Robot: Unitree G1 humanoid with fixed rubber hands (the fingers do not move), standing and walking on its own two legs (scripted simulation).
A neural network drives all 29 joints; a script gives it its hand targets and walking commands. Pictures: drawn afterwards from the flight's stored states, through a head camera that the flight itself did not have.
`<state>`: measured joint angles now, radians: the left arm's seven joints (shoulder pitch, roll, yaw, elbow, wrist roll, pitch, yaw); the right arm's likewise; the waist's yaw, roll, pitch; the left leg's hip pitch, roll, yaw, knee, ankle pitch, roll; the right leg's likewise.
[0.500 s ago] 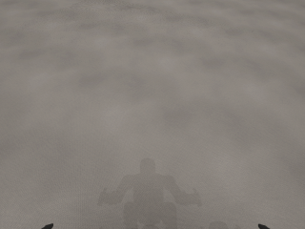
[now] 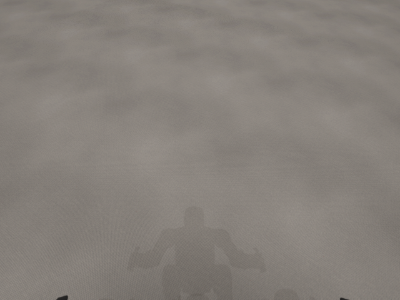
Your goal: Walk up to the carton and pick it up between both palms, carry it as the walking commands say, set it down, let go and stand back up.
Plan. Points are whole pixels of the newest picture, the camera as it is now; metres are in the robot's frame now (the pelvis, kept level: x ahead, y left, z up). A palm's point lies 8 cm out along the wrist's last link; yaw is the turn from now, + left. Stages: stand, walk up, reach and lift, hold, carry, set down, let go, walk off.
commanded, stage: walk up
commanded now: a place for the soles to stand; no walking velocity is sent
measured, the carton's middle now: out of the picture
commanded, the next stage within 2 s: none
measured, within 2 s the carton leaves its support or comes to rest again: neither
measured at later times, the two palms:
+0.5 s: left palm out of the picture +0.11 +0.52 -0.08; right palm (239, 189) +0.39 -0.09 -0.03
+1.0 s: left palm out of the picture +0.13 +0.55 -0.04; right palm (123, 105) +0.74 +0.27 -0.05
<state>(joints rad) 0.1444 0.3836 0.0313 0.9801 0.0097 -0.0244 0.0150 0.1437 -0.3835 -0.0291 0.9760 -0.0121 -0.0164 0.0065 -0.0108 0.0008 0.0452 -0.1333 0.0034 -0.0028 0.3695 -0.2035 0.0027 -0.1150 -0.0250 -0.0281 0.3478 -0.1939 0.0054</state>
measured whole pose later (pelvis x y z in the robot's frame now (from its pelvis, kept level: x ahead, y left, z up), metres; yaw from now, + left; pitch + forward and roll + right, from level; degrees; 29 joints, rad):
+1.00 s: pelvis +0.37 +0.30 -0.02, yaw +50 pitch -4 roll -3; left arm 0.51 0.52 0.06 0.52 0.07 -0.12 0.02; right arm 0.15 -0.52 -0.08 0.52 -0.02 0.01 0.14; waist 0.09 0.12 0.01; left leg -0.62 0.06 -0.10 1.11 -0.22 -0.01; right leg -0.14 -0.09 -0.25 0.53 -0.31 0.02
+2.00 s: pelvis +0.72 +0.94 -0.02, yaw +72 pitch -2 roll -1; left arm 0.55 0.56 0.06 0.58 0.03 -0.07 -0.02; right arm 0.08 -0.48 -0.07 0.45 -0.02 -0.01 0.11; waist 0.11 0.04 0.04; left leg -0.57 0.05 0.01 0.62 -0.07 0.04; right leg 0.09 -0.10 -0.21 0.40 -0.43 0.04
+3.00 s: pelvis +0.88 +1.58 -0.03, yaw +70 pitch -4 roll +0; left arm 0.37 0.51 0.07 0.57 -0.01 -0.04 -0.03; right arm 0.27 -0.48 -0.07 0.53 -0.02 -0.05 0.02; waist 0.03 -0.06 0.07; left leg -0.35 0.03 0.06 0.68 -0.27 0.03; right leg -0.40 -0.03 0.08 1.19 -0.42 -0.02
